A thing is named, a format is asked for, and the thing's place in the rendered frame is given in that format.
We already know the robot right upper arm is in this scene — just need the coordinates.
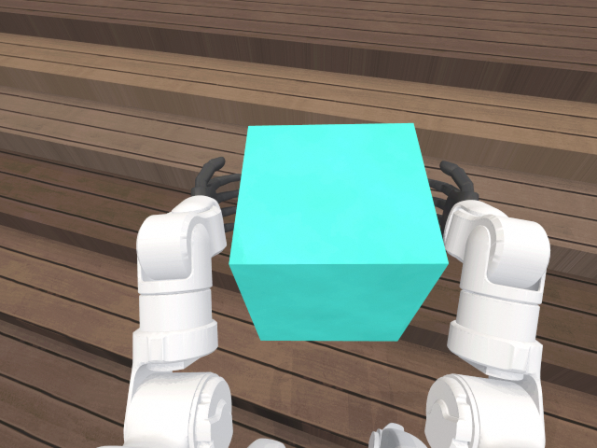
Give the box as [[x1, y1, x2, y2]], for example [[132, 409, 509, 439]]
[[424, 373, 545, 448]]

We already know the robot left forearm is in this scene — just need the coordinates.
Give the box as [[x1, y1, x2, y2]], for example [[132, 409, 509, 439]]
[[124, 195, 227, 441]]

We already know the robot right shin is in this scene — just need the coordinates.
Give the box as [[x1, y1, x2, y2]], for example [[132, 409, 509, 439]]
[[385, 423, 404, 431]]

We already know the carton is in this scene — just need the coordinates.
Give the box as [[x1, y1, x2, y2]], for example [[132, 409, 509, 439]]
[[229, 123, 449, 342]]

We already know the robot right forearm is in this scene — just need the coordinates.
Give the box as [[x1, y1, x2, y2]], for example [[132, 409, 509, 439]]
[[443, 200, 550, 438]]

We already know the right robot thigh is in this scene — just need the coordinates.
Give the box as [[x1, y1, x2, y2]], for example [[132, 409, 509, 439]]
[[368, 428, 427, 448]]

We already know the robot left hand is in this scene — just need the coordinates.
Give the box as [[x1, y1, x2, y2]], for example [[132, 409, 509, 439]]
[[191, 157, 242, 232]]

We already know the robot left upper arm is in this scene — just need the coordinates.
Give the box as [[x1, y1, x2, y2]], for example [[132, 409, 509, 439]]
[[97, 372, 233, 448]]

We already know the robot right hand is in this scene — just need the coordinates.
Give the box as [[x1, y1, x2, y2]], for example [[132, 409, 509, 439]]
[[427, 161, 479, 239]]

